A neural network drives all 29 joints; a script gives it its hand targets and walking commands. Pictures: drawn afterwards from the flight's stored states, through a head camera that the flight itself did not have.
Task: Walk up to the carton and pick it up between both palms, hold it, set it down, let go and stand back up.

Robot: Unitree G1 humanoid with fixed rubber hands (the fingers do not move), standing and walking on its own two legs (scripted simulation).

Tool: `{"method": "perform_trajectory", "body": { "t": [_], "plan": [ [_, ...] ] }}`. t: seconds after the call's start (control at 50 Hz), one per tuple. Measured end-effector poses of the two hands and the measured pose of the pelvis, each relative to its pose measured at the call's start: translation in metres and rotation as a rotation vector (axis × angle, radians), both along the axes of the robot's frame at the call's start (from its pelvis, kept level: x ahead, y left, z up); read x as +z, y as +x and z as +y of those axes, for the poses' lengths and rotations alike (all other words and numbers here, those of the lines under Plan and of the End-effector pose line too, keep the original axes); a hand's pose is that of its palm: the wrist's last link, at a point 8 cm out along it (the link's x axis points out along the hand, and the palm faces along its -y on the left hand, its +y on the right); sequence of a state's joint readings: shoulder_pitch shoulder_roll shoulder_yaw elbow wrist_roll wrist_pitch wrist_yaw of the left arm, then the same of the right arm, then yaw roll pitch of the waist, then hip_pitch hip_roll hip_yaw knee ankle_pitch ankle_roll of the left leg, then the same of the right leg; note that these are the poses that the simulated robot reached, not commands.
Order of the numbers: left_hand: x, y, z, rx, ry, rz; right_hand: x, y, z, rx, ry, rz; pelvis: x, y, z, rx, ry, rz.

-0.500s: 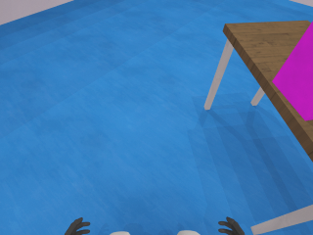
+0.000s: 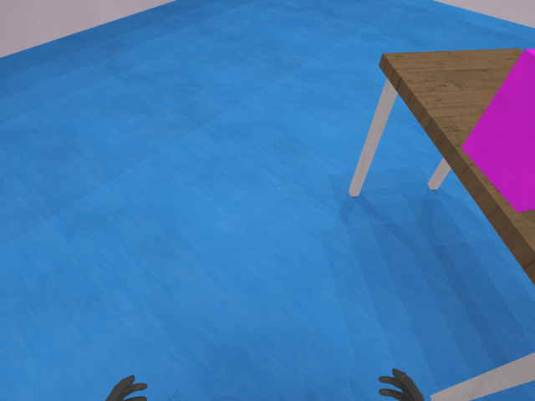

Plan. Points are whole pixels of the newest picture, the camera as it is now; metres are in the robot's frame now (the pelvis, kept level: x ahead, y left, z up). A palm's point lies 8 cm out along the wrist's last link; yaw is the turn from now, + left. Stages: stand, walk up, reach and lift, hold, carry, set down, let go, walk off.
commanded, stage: stand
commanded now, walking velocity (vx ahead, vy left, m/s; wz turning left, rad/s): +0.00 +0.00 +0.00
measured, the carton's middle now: out of the picture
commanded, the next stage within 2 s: none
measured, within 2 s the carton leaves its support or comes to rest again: neither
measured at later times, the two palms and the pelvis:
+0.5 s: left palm out of the picture +0.07 +0.24 -0.11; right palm out of the picture +0.09 -0.23 -0.11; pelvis +0.00 +0.00 +0.00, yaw +0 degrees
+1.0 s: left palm out of the picture +0.06 +0.24 -0.11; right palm out of the picture +0.08 -0.23 -0.11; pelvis +0.00 +0.01 +0.01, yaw +0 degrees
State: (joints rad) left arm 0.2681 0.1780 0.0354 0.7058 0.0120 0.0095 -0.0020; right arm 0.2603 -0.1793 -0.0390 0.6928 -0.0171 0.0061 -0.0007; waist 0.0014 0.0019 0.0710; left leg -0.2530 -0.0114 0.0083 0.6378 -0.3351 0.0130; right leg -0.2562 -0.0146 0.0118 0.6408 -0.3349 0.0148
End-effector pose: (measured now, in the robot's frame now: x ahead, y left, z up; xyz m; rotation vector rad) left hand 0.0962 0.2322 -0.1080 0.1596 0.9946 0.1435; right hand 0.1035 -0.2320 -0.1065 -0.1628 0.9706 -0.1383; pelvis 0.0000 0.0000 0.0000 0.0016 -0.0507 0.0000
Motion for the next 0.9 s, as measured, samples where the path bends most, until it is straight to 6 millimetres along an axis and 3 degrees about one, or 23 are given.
{"method": "perform_trajectory", "body": {
  "t": [0.3,0.9],
  "plan": [
    [-0.004,-0.019,0.005,0.01,0.001,0.058,-0.003,-0.012,0.002,-0.006,-0.001,0.041,0.002,-0.001,0.003,-0.001,0.0,0.003],
    [-0.006,-0.031,0.01,0.013,0.008,0.102,-0.004,-0.025,0.003,-0.013,-0.004,0.083,0.005,0.001,0.006,0.001,0.0,0.001]
  ]
}}
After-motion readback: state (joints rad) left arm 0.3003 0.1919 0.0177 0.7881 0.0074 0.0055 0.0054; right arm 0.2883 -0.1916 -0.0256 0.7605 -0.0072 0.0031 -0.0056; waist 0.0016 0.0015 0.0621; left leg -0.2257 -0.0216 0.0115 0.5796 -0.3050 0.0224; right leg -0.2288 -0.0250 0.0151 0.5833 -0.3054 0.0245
